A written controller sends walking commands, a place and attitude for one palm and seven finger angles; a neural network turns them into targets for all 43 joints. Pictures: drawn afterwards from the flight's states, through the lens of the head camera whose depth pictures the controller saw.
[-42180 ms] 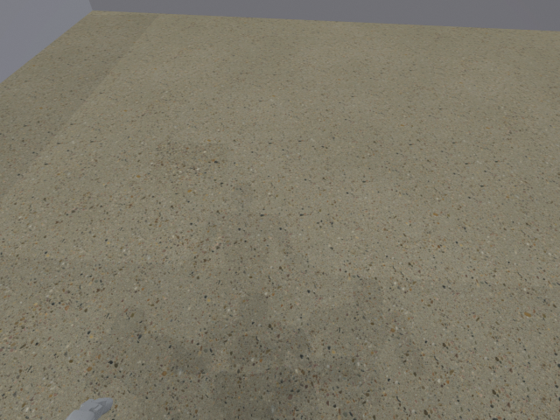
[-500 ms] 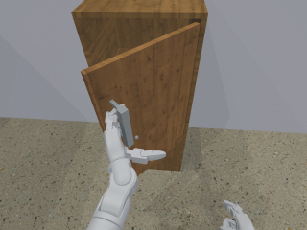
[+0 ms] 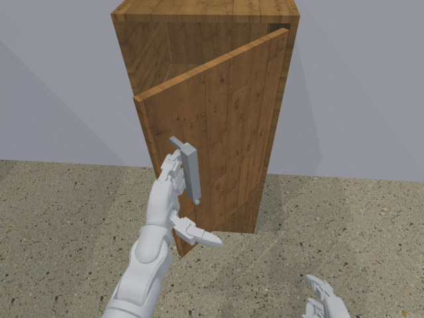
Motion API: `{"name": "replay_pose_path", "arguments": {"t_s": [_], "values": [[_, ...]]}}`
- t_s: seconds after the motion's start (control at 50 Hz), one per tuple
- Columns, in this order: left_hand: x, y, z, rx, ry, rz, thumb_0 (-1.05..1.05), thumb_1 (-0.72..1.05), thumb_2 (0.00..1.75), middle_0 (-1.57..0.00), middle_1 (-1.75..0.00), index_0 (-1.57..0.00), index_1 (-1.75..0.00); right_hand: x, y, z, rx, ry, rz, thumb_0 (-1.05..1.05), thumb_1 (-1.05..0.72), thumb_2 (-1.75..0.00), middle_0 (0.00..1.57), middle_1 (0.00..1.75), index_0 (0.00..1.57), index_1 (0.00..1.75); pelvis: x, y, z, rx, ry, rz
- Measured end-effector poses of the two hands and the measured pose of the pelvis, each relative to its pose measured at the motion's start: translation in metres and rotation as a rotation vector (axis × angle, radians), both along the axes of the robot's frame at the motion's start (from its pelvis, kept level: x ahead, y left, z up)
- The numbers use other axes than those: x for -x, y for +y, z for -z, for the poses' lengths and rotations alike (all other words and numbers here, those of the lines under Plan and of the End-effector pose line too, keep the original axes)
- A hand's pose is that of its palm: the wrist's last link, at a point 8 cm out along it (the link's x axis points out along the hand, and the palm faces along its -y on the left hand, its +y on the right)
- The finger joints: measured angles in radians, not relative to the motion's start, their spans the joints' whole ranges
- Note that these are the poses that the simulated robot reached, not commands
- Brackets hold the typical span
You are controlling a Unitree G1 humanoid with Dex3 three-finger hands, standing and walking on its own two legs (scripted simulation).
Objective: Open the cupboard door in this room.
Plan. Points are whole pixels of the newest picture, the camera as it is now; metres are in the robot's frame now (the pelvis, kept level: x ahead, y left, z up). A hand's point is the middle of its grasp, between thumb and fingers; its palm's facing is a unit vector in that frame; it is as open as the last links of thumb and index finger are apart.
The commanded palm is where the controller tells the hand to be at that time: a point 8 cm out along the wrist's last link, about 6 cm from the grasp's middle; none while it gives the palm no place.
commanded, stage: slide the hand sideways off the handle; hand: left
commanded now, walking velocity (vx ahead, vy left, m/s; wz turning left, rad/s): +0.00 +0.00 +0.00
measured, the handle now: (185, 169) +0.38 +0.08 +0.09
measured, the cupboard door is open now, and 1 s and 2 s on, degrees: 48 49 49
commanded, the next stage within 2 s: draw the hand back to the body in 0.82 s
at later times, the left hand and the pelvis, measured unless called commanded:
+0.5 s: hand (174, 226) +0.26 +0.08 +0.08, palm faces -0.04 -1.00 -0.03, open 16.3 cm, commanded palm +0.23 +0.14 +0.08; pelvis +0.02 -0.01 +0.00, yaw +0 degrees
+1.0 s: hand (151, 246) +0.22 +0.12 +0.08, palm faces -0.05 -1.00 -0.04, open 16.3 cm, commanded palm +0.19 +0.18 +0.09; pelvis +0.02 -0.02 -0.01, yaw +1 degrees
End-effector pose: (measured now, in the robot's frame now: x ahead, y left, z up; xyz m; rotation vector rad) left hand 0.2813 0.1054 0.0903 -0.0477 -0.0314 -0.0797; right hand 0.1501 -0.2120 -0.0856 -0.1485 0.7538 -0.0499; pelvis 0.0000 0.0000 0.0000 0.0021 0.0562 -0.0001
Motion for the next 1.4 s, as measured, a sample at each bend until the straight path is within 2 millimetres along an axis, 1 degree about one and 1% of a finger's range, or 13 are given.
{"name": "replay_pose_path", "arguments": {"t_s": [0.06,0.1,0.16,0.28,0.4,0.52,0.74,0.84,0.92,1.02,1.16,1.28,1.4], "values": [[0.009,-0.001,0.002,-0.027,-0.016,0.003,-0.01,-0.5,0.3,-0.12,-0.31,-0.13,-0.31,-0.003,0.002,-0.004,-0.005,-0.014,-0.008,0.01,-0.9,-0.9,0.2,0.3,0.2,0.3,-0.003,0.0,0.001,-0.002,0.002,0.009],[0.013,0.001,0.003,-0.051,-0.018,0.006,-0.01,-0.5,0.3,-0.12,-0.3,-0.12,-0.3,-0.005,0.002,-0.005,-0.003,-0.018,-0.011,0.01,-0.9,-0.9,0.2,0.3,0.2,0.3,-0.004,-0.001,0.001,-0.001,0.001,0.011],[0.017,0.009,0.006,-0.077,-0.004,0.008,-0.01,-0.5,0.3,-0.13,-0.3,-0.13,-0.3,-0.012,0.001,-0.007,0.001,-0.026,-0.012,0.01,-0.9,-0.9,0.2,0.3,0.2,0.3,-0.006,-0.002,0.002,0.0,0.0,0.013],[0.029,0.028,0.006,-0.062,0.024,-0.032,-0.02,-0.5,0.3,-0.15,-0.3,-0.14,-0.3,-0.028,-0.002,-0.01,0.01,-0.054,-0.019,0.01,-0.9,-0.9,0.2,0.3,0.2,0.3,-0.013,-0.004,0.001,0.003,0.004,0.007],[0.038,0.031,0.003,-0.067,0.01,-0.037,-0.01,-0.5,0.3,-0.16,-0.3,-0.15,-0.31,-0.044,-0.005,-0.012,0.014,-0.091,-0.041,0.01,-0.9,-0.9,0.2,0.3,0.2,0.3,-0.018,-0.009,0.003,0.003,0.017,-0.006],[0.045,0.036,0.008,-0.08,0.043,-0.039,-0.01,-0.5,0.3,-0.16,-0.3,-0.15,-0.31,-0.052,-0.01,-0.011,0.012,-0.103,-0.041,0.01,-0.9,-0.9,0.2,0.3,0.2,0.3,-0.024,-0.015,0.005,-0.002,0.029,-0.007],[0.072,0.064,0.005,-0.103,0.042,-0.079,-0.01,-0.5,0.3,-0.15,-0.3,-0.15,-0.31,-0.053,-0.027,-0.008,0.033,-0.113,-0.027,0.01,-0.9,-0.9,0.2,0.3,0.2,0.3,-0.029,-0.025,0.008,0.001,0.039,-0.019],[0.08,0.067,0.008,-0.1,0.048,-0.055,-0.01,-0.5,0.3,-0.15,-0.3,-0.15,-0.3,-0.05,-0.033,-0.006,0.049,-0.125,-0.019,0.01,-0.9,-0.9,0.2,0.3,0.2,0.3,-0.026,-0.025,0.01,0.004,0.044,-0.025],[0.083,0.066,0.007,-0.086,0.032,-0.042,-0.01,-0.5,0.3,-0.15,-0.3,-0.15,-0.3,-0.047,-0.035,-0.006,0.054,-0.14,-0.009,0.01,-0.9,-0.9,0.2,0.3,0.2,0.3,-0.022,-0.023,0.012,0.006,0.047,-0.026],[0.081,0.066,0.002,-0.096,0.003,-0.033,-0.01,-0.5,0.3,-0.16,-0.3,-0.15,-0.31,-0.041,-0.031,-0.007,0.049,-0.153,0.001,0.01,-0.9,-0.9,0.2,0.3,0.2,0.3,-0.018,-0.021,0.013,0.007,0.042,-0.021],[0.085,0.086,-0.015,-0.128,-0.017,-0.067,-0.02,-0.5,0.3,-0.16,-0.3,-0.15,-0.31,-0.036,-0.021,-0.012,0.027,-0.171,0.013,0.01,-0.9,-0.9,0.2,0.3,0.2,0.3,-0.017,-0.017,0.009,0.01,0.018,-0.015],[0.091,0.1,-0.023,-0.126,-0.003,-0.073,-0.01,-0.5,0.3,-0.16,-0.3,-0.15,-0.31,-0.039,-0.012,-0.018,0.028,-0.198,-0.002,0.01,-0.9,-0.9,0.2,0.3,0.2,0.3,-0.016,-0.011,0.005,0.017,-0.002,-0.019],[0.091,0.11,-0.03,-0.132,0.001,-0.075,-0.01,-0.49,0.31,-0.16,-0.3,-0.15,-0.31,-0.045,-0.005,-0.026,0.039,-0.224,-0.02,0.01,-0.9,-0.9,0.2,0.3,0.2,0.3,-0.015,-0.006,0.002,0.02,-0.018,-0.023]]}}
